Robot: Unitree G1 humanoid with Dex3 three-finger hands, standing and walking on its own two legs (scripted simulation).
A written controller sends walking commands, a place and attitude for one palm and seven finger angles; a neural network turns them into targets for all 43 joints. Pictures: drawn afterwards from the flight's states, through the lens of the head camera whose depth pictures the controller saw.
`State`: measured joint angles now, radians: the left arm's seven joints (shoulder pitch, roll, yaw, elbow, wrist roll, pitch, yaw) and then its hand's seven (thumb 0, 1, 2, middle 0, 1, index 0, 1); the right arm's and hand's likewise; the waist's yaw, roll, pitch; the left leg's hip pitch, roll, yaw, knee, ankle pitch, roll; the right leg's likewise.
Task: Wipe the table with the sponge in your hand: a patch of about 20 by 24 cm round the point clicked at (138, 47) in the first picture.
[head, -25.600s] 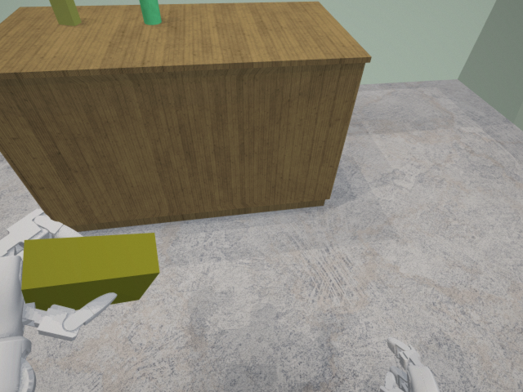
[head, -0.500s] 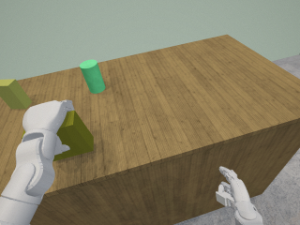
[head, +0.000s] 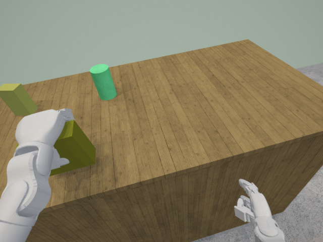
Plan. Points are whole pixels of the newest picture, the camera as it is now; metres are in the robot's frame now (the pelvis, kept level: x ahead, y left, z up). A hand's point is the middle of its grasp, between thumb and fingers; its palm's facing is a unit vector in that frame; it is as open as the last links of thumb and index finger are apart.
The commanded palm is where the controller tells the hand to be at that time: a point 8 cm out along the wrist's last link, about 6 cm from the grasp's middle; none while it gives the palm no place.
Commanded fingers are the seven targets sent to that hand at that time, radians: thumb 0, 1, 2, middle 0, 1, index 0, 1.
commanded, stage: move the sponge above the wiping area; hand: left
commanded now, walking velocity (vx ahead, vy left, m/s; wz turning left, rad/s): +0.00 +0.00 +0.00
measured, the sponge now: (65, 154) +0.25 +0.30 +0.11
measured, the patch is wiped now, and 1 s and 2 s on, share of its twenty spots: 0.00 0.00 0.00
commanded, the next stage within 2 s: lower the sponge onto the table in 0.76 s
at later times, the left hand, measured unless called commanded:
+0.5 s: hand (51, 140) +0.25 +0.30 +0.17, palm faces +0.13 -0.06 -0.99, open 9.4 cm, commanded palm +0.21 +0.29 +0.25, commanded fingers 0.00 0.10 1.30 -1.20 -1.60 -1.20 -1.60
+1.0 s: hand (55, 141) +0.25 +0.29 +0.16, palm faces +0.11 -0.06 -0.99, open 9.4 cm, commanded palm +0.20 +0.29 +0.25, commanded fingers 0.00 0.10 1.30 -1.20 -1.60 -1.20 -1.60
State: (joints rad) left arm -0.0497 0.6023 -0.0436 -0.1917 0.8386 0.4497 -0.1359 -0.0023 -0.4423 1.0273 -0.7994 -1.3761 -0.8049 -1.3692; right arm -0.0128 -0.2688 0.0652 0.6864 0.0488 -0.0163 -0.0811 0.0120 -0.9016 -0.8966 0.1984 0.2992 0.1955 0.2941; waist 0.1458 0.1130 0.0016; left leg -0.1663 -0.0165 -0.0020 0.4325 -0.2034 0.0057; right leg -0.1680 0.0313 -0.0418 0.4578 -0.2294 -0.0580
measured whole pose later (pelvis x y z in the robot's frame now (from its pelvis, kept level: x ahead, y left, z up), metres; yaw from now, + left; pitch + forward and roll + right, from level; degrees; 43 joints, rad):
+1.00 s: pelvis +0.00 +0.00 +0.00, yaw +0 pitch -4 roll +1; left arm -0.06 0.60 -0.05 -0.22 0.84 0.50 -0.15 0.00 -0.44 1.03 -0.80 -1.38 -0.80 -1.37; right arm -0.01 -0.27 0.08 0.67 0.05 -0.02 -0.08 0.01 -0.90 -0.90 0.20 0.30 0.20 0.30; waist 0.15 0.12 0.00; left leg -0.18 -0.02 0.00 0.44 -0.20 0.01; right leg -0.18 0.03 -0.04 0.47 -0.23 -0.06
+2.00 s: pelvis +0.00 +0.01 +0.00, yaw +0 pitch -4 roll +0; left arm 0.03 0.55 -0.04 -0.20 0.86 0.41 -0.09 0.00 -0.44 1.03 -0.80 -1.38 -0.81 -1.37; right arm 0.00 -0.25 0.07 0.68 0.04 -0.03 -0.07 0.01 -0.90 -0.90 0.20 0.30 0.20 0.30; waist 0.15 0.11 0.00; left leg -0.16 -0.02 0.00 0.43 -0.20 0.01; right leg -0.16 0.03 -0.03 0.44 -0.22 -0.05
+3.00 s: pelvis +0.00 +0.00 +0.00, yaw +1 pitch -1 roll +0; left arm -0.20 0.57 -0.01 0.17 0.91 0.30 -0.10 0.00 -0.49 1.09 -0.81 -1.38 -0.82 -1.36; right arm 0.11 -0.30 0.03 0.70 0.07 -0.01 -0.09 0.01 -0.90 -0.90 0.20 0.30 0.20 0.29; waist 0.10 0.11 -0.03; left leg -0.24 -0.01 -0.03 0.47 -0.22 0.00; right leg -0.22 0.04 -0.06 0.47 -0.23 -0.06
